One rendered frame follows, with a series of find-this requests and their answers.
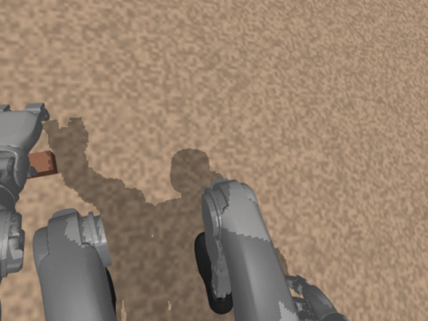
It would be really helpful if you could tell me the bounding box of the left robot foot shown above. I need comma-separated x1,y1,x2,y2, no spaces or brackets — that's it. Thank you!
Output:
106,268,116,314

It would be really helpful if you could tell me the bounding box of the left robot hand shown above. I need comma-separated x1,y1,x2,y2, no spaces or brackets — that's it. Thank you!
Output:
0,103,49,178

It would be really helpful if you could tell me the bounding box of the right robot hand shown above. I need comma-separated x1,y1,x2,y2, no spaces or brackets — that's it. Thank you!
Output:
285,275,338,321

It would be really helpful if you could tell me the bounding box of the right robot foot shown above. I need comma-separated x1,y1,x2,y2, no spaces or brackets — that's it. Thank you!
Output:
195,232,233,314

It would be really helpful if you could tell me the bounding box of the small box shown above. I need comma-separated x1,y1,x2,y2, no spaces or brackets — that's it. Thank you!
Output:
27,150,58,179

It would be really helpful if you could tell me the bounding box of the left robot arm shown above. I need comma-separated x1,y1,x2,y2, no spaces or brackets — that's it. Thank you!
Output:
0,146,29,321

